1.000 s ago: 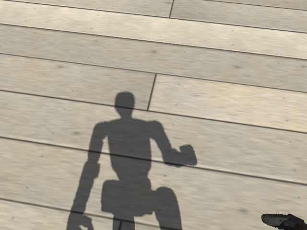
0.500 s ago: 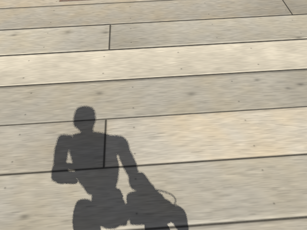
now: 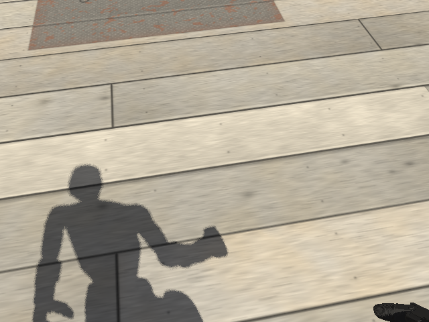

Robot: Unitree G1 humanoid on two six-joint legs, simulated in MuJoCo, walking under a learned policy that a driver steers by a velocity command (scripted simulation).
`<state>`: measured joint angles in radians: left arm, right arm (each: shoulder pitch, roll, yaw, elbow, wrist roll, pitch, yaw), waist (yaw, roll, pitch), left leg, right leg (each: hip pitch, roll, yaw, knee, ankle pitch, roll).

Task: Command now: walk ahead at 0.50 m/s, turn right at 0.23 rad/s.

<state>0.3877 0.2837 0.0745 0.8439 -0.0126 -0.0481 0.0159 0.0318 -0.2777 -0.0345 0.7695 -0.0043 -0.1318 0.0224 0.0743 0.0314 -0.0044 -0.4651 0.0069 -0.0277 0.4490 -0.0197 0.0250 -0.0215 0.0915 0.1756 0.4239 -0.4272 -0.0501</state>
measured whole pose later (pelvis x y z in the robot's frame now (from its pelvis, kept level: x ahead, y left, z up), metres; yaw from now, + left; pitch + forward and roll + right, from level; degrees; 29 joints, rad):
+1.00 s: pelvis +0.51 +0.02 +0.00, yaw +17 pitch +1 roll -3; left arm 0.26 0.29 0.09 0.85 -0.03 -0.04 0.03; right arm 0.09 -0.28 -0.07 0.69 0.00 -0.02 0.05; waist 0.05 0.03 0.05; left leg -0.51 0.04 0.03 0.57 -0.03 0.06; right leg -0.02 -0.04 -0.26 0.46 -0.42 0.04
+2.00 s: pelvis +0.63 -0.01 +0.00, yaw +10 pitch +2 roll +2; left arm 0.16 0.31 0.08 0.65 -0.02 0.05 -0.02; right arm 0.16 -0.30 -0.09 0.70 0.01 0.02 -0.03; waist -0.01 0.02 0.04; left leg -0.33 0.12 0.14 0.63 -0.32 -0.04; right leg -0.33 -0.02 -0.02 0.62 -0.31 -0.01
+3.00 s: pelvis +0.66 +0.01 +0.02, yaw +30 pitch +2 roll -1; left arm 0.15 0.31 0.08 0.74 -0.02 -0.05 -0.01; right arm 0.24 -0.29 -0.05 0.72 0.01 -0.01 -0.01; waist -0.03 -0.01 -0.01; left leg -0.16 -0.06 -0.14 0.41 -0.28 0.05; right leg -0.37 -0.01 0.01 0.59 -0.27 0.03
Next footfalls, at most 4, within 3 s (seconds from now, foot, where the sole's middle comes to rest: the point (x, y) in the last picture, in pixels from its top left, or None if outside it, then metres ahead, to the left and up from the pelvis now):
0.52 right None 0.46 -0.13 -0.76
1.00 left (193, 269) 0.65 0.16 -0.76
1.44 right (263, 254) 0.71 -0.07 -0.76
1.98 right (274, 261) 0.69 -0.10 -0.76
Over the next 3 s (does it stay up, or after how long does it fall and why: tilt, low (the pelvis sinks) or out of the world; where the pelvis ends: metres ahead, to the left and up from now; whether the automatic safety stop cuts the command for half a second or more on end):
stays up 0.66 0.01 0.02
